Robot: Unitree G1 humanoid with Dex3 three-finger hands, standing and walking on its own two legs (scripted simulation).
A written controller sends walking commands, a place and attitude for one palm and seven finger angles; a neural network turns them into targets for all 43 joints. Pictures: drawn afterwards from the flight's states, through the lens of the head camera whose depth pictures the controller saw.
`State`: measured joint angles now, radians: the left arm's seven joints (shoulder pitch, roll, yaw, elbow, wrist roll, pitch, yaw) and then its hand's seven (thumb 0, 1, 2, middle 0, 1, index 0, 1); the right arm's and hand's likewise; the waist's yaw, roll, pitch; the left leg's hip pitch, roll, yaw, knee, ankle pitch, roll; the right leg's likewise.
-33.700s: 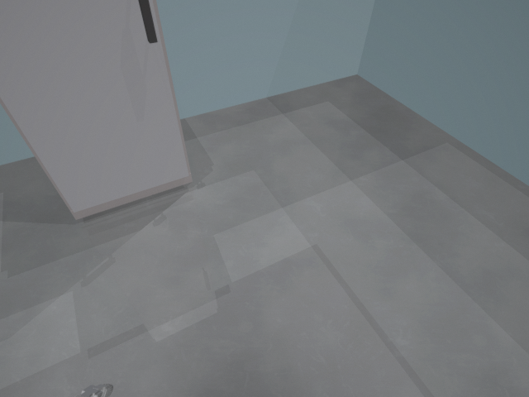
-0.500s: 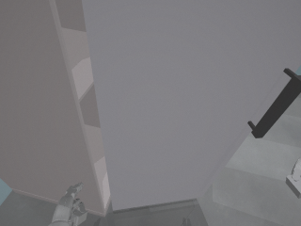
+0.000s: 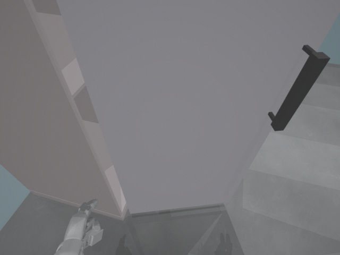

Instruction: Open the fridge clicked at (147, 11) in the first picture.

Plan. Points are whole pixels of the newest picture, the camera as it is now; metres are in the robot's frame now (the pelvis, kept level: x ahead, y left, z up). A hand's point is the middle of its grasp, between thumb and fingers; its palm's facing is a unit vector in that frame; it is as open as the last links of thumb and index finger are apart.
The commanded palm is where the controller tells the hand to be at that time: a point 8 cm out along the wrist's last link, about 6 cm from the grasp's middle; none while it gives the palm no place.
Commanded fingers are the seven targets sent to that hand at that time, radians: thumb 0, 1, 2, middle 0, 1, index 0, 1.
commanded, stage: step back with the hand held close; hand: right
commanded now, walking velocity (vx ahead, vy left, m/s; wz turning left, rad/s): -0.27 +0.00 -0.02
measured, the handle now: (290, 91) +0.49 -0.30 +0.14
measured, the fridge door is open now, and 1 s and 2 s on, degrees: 68 68 68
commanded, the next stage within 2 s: stop stepping back and stand still in 0.94 s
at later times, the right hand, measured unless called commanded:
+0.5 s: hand out of the picture +0.10 -0.32 +0.17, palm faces +0.50 +0.77 -0.39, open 7.4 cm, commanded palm +0.02 -0.34 +0.18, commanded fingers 0.00 -0.90 -0.90 0.20 0.30 0.20 0.30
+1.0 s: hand out of the picture -0.05 -0.35 +0.19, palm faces +0.35 +0.87 -0.34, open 7.4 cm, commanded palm -0.11 -0.41 +0.18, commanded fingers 0.00 -0.90 -0.90 0.20 0.30 0.20 0.30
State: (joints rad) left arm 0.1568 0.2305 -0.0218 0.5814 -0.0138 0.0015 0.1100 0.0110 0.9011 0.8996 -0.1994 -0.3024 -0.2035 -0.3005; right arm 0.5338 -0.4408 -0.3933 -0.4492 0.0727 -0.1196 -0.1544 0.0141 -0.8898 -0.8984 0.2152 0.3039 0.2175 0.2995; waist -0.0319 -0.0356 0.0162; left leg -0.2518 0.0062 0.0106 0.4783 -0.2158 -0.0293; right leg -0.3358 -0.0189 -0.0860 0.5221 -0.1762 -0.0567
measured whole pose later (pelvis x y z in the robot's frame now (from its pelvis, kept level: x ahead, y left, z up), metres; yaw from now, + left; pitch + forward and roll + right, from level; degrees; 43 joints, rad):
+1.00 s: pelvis -0.24 -0.11 +0.00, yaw -1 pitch +1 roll +7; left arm 0.17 0.17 -0.01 0.61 0.04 -0.06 0.04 0.01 0.90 0.90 -0.20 -0.30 -0.21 -0.30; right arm 0.52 -0.49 -0.37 -0.65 0.09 -0.16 -0.14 0.02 -0.89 -0.90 0.21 0.30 0.21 0.30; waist 0.00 -0.01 -0.06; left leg -0.10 -0.15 0.05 0.69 -0.58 0.08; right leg -0.46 -0.02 -0.09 0.28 0.04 0.05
